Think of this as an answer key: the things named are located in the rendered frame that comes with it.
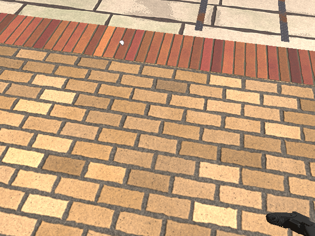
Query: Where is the right robot hand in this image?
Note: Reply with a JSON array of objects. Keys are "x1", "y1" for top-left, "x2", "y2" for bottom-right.
[{"x1": 266, "y1": 211, "x2": 315, "y2": 236}]

